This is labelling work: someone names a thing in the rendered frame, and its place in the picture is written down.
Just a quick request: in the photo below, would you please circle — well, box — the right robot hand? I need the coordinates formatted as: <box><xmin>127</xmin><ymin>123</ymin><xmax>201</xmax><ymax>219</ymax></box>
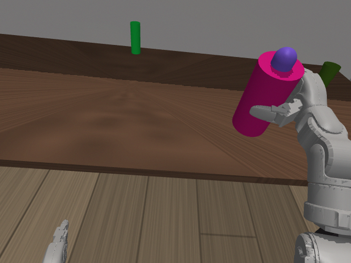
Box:
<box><xmin>250</xmin><ymin>68</ymin><xmax>327</xmax><ymax>127</ymax></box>

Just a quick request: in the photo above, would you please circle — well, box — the table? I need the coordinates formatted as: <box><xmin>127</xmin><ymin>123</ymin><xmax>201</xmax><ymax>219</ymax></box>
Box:
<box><xmin>0</xmin><ymin>34</ymin><xmax>351</xmax><ymax>237</ymax></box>

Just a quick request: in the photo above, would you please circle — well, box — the right robot arm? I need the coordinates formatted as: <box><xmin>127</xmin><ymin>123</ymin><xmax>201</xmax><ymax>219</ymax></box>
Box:
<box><xmin>294</xmin><ymin>105</ymin><xmax>351</xmax><ymax>263</ymax></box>

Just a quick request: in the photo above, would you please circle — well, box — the left robot hand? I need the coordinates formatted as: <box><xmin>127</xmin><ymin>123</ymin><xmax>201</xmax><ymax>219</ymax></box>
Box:
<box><xmin>42</xmin><ymin>220</ymin><xmax>69</xmax><ymax>263</ymax></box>

